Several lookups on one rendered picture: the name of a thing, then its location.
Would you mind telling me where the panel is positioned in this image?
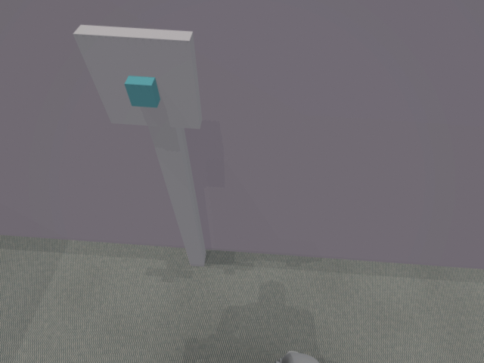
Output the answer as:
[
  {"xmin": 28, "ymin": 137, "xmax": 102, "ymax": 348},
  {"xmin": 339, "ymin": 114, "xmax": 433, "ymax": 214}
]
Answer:
[{"xmin": 73, "ymin": 25, "xmax": 206, "ymax": 267}]

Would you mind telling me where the button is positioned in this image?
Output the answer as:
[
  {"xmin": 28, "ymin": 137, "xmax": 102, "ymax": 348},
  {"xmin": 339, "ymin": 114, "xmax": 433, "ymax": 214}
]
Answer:
[{"xmin": 125, "ymin": 76, "xmax": 160, "ymax": 107}]

